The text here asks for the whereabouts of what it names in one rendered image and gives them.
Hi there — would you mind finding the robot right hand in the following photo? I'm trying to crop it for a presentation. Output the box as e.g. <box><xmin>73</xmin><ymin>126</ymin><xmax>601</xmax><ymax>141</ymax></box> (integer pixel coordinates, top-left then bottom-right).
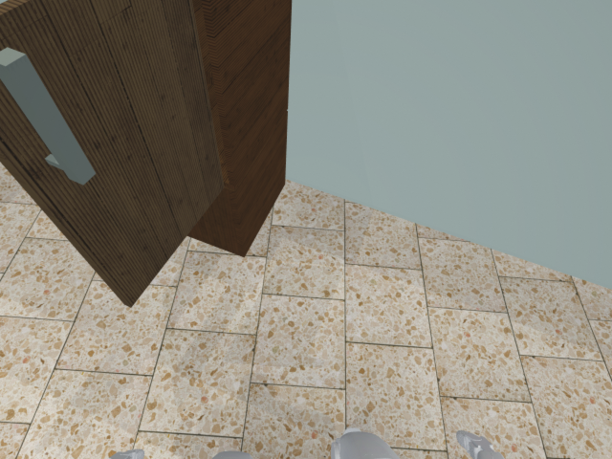
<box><xmin>456</xmin><ymin>430</ymin><xmax>505</xmax><ymax>459</ymax></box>

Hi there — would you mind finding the cupboard door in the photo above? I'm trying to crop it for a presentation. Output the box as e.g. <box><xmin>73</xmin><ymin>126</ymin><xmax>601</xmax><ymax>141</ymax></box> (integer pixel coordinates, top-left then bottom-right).
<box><xmin>0</xmin><ymin>0</ymin><xmax>224</xmax><ymax>308</ymax></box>

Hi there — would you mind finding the right robot thigh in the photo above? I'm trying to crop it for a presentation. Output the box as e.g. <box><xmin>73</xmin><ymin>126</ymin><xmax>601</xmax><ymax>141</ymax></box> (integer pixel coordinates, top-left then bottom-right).
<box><xmin>331</xmin><ymin>431</ymin><xmax>400</xmax><ymax>459</ymax></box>

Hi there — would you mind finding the handle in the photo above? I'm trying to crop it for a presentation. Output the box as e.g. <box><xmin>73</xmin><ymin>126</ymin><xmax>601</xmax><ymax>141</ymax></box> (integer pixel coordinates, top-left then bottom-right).
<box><xmin>0</xmin><ymin>47</ymin><xmax>96</xmax><ymax>185</ymax></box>

